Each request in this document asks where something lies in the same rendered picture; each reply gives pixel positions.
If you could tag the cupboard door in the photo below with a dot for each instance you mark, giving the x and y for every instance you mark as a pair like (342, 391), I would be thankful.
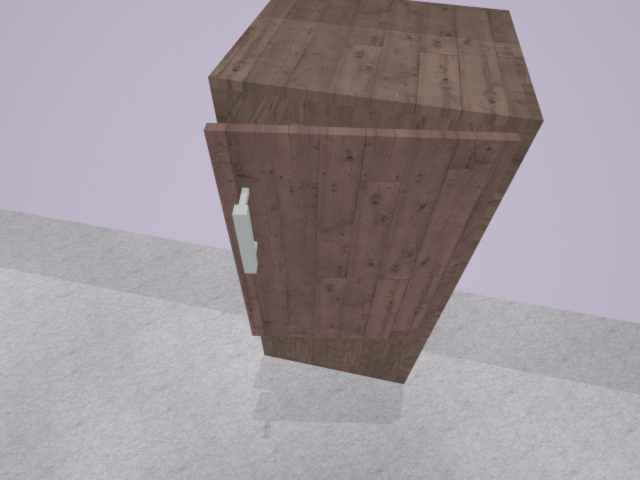
(359, 230)

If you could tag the handle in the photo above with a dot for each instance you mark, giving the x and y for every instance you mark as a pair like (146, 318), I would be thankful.
(243, 228)

